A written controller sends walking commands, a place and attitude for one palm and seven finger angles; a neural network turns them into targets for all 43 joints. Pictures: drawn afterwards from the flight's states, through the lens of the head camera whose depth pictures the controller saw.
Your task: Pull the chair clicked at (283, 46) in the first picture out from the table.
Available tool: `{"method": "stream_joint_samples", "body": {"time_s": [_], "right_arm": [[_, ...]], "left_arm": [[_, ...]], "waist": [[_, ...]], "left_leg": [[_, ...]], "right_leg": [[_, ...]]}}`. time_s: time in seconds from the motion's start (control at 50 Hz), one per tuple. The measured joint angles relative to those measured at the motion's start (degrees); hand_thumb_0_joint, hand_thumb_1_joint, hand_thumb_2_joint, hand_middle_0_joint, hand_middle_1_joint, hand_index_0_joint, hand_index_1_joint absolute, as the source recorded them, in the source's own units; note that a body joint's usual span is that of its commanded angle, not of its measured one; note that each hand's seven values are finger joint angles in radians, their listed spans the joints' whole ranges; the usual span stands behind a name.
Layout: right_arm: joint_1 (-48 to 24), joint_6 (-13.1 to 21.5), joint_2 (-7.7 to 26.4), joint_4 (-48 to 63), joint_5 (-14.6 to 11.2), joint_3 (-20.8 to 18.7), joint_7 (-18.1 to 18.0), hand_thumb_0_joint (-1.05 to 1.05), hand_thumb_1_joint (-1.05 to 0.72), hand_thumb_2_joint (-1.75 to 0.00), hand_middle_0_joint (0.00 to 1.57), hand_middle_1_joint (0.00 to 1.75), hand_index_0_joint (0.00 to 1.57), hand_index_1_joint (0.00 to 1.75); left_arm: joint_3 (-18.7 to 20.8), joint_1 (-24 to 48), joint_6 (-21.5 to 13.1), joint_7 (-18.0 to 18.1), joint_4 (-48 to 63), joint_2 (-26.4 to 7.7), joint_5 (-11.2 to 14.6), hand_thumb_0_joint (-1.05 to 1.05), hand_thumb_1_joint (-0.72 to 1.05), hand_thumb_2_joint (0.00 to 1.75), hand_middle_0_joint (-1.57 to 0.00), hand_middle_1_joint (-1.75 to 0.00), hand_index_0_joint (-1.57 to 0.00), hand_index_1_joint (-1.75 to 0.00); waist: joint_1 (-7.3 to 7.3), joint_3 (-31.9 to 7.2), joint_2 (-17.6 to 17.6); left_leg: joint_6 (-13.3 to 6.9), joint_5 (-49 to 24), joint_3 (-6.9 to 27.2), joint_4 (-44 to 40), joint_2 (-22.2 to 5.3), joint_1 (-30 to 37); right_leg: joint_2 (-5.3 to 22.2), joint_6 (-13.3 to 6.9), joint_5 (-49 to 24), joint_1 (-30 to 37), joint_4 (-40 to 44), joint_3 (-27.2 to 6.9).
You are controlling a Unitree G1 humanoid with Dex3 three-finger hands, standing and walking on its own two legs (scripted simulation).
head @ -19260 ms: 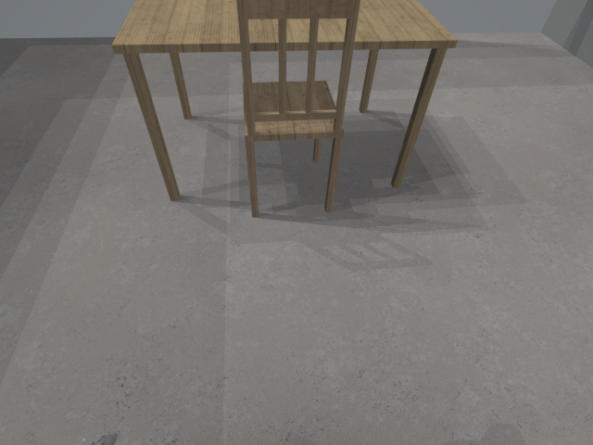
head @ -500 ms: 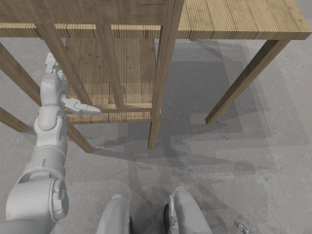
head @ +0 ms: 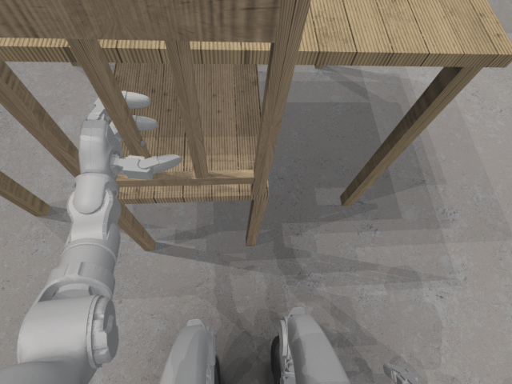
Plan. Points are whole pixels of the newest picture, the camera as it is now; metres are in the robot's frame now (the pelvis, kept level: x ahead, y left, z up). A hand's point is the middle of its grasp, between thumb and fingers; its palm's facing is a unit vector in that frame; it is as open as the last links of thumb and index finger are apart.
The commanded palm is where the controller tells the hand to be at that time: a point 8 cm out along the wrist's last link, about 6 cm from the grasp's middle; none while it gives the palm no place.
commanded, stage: hook a spindle and tug to test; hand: left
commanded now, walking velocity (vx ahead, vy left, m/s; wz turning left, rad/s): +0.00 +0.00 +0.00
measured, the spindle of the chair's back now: (126, 126) +0.49 +0.18 +0.05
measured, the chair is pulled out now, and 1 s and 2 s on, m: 0.00 0.02 0.10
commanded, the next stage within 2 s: step backward, pulling the chair out in 0.90 s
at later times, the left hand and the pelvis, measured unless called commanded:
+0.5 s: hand (146, 146) +0.47 +0.15 +0.03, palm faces +0.05 -1.00 -0.02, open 5.1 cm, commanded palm +0.42 +0.20 +0.03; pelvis +0.01 +0.00 +0.01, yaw -1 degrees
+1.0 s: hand (147, 161) +0.44 +0.15 +0.03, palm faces +0.02 -1.00 -0.02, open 5.3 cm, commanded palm +0.42 +0.19 +0.03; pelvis +0.04 +0.00 +0.02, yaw -1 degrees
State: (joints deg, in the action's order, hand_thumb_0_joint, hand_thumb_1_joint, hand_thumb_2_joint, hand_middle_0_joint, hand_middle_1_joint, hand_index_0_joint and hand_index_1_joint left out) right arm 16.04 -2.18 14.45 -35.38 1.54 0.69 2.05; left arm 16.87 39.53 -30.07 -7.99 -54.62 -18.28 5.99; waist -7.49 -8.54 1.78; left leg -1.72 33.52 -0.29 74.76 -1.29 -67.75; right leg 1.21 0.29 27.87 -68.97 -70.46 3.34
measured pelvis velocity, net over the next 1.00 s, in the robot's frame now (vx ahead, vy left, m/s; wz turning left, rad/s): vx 0.04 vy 0.00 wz -0.01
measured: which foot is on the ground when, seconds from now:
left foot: down 0.00-1.00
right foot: down 0.00-1.00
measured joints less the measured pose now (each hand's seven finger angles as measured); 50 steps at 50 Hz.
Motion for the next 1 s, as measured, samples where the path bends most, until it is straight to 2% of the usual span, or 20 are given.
{"method": "stream_joint_samples", "body": {"time_s": [0.14,0.26,0.34,0.6,0.88,1.0], "right_arm": [[0.5,0.0,-0.1,0.1,0.1,0.1,0.0,0.00,-0.91,-0.90,0.20,0.30,0.20,0.30],[0.4,0.1,-0.1,0.0,0.1,0.0,0.0,0.00,-0.91,-0.90,0.20,0.30,0.20,0.30],[0.3,0.0,0.0,0.0,0.1,-0.1,0.1,0.00,-0.91,-0.90,0.20,0.30,0.20,0.30],[0.1,0.2,-0.2,1.8,-0.5,-0.5,0.6,0.00,-0.91,-0.90,0.20,0.30,0.20,0.30],[-0.4,1.3,-0.8,2.5,-0.8,-1.3,1.1,0.00,-0.91,-0.90,0.20,0.30,0.20,0.30],[-1.3,2.3,-1.0,2.6,-0.7,-1.3,0.9,0.00,-0.91,-0.90,0.20,0.30,0.20,0.30]], "left_arm": [[0.4,-1.1,-0.1,1.3,0.7,0.9,-0.6,-0.01,0.26,0.63,-0.48,-1.39,-0.48,-1.39],[0.1,-1.2,-0.7,1.5,0.6,0.6,-0.7,0.00,0.58,0.76,-0.49,-1.43,-0.50,-1.43],[-0.1,-1.4,0.0,1.6,1.2,0.8,-0.3,0.01,0.73,0.83,-0.49,-1.44,-0.49,-1.44],[-0.2,-7.6,1.9,2.4,7.9,1.6,1.4,0.01,0.76,0.79,-0.45,-1.45,-0.43,-1.45],[-3.6,-18.2,3.1,3.2,19.5,4.7,2.9,0.02,0.75,0.77,-0.43,-1.45,-0.42,-1.45],[-4.9,-20.9,2.5,3.0,21.9,5.7,2.8,0.02,0.75,0.77,-0.44,-1.45,-0.42,-1.45]], "waist": [[-0.12,0.1,0.0],[-0.11,0.1,-0.1],[0.01,0.1,0.0],[-0.18,-0.3,-0.2],[1.54,-0.8,0.0],[2.30,-0.9,0.0]], "left_leg": [[0.0,-0.1,-0.3,-0.5,0.0,0.5],[0.1,-0.1,-0.2,-0.4,0.0,0.5],[0.2,-0.1,-0.2,-0.5,0.0,0.6],[0.3,0.3,-1.0,-2.6,-0.6,3.2],[0.5,1.1,-1.2,-5.3,-0.6,6.6],[0.6,1.4,-0.9,-5.6,-0.3,7.3]], "right_leg": [[-0.1,0.0,-0.1,0.3,0.3,-0.3],[-0.1,-0.1,0.0,0.3,0.1,-0.3],[-0.1,-0.2,0.0,0.4,0.1,-0.2],[-0.8,-0.2,0.2,2.2,1.8,-1.0],[-0.9,-0.1,1.4,5.4,4.1,-1.3],[-0.7,-0.1,2.0,6.2,4.3,-1.2]]}}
